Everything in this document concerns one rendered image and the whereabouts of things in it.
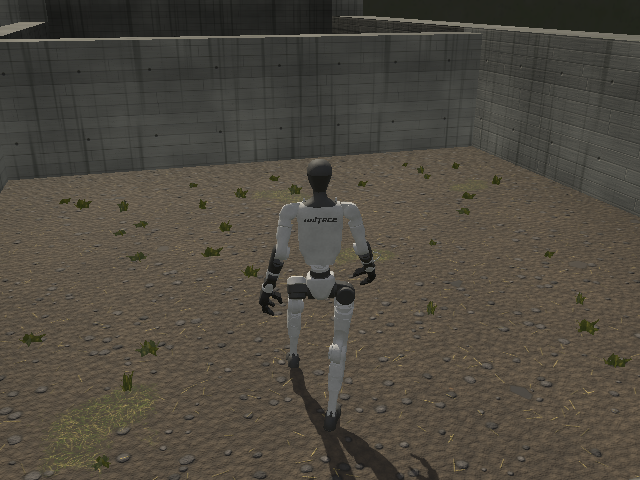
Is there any robot right forearm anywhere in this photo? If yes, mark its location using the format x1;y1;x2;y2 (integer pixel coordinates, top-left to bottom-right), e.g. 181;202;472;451
358;240;375;272

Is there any robot right hand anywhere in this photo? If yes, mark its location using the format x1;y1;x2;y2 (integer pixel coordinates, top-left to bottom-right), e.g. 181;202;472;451
353;267;376;285

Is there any robot right foot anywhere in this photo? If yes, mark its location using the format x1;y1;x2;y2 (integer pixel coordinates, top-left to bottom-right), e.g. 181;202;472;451
323;403;341;432

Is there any robot left hand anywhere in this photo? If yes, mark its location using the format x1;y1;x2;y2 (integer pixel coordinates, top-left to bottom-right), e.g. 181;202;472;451
259;289;283;316

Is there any robot left forearm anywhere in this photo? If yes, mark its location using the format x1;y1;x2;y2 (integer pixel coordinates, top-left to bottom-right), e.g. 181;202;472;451
262;245;284;293

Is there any left robot upper arm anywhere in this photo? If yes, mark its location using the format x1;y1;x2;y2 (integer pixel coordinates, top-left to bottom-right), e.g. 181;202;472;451
274;202;299;260

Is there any humanoid robot head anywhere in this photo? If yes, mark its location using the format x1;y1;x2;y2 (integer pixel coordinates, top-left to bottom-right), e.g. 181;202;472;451
303;159;337;208

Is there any right robot upper arm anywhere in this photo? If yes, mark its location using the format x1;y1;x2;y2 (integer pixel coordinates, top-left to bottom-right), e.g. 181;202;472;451
340;202;369;255

